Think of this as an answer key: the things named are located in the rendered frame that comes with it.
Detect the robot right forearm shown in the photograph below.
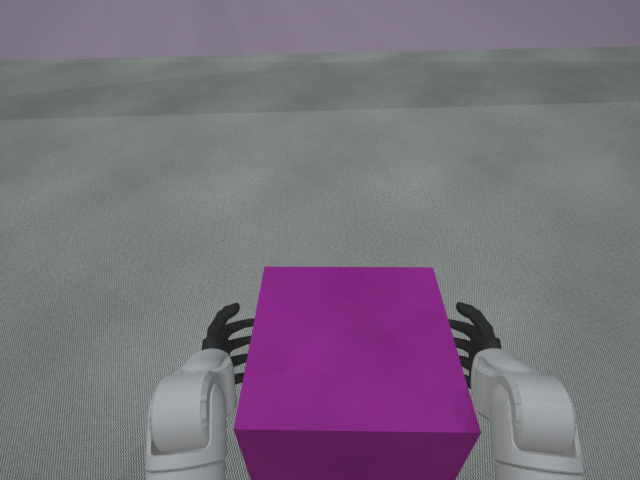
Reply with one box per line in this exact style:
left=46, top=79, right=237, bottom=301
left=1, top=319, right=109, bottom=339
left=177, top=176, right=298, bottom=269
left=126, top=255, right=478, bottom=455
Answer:
left=471, top=348, right=584, bottom=480

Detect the left robot hand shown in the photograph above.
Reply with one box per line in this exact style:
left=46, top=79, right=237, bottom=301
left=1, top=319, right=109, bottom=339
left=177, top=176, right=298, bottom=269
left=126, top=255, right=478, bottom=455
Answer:
left=202, top=303, right=254, bottom=385

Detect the carton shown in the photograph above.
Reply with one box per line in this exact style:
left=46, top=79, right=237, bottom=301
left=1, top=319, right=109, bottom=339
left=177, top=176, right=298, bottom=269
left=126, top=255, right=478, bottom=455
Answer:
left=234, top=267, right=481, bottom=480

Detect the robot left forearm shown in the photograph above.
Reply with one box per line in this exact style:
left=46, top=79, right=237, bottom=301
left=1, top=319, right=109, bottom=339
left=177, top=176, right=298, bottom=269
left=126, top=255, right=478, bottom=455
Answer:
left=145, top=349, right=237, bottom=480

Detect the right robot hand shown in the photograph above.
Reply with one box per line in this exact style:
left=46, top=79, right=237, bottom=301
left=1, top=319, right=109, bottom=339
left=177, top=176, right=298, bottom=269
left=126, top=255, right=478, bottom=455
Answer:
left=448, top=302, right=501, bottom=389

